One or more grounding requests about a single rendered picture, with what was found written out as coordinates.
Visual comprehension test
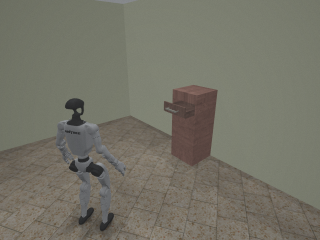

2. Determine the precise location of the robot left shin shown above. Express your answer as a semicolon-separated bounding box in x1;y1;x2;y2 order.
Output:
79;183;91;217

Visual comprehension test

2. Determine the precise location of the drawer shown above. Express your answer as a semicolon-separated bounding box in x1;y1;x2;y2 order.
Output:
164;100;195;119

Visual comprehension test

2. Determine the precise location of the left robot forearm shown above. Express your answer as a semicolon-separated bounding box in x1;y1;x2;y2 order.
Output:
55;144;69;156

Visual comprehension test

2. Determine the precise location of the right robot forearm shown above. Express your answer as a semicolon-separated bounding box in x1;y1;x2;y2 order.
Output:
101;145;120;167

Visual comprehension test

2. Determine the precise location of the right robot hand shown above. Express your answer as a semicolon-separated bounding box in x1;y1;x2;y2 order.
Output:
115;161;126;176

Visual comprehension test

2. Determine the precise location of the left robot hand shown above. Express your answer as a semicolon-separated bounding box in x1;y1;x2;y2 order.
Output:
62;152;74;164

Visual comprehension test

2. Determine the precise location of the cabinet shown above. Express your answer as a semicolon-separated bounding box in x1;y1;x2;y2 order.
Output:
171;85;218;166

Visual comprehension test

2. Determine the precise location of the robot left upper arm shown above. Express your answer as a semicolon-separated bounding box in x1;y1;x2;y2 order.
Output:
55;120;69;147

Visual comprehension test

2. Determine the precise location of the robot torso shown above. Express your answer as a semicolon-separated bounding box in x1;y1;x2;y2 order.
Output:
64;118;94;173

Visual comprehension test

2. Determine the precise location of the robot right upper arm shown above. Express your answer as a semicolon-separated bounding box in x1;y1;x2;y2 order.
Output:
85;123;104;154

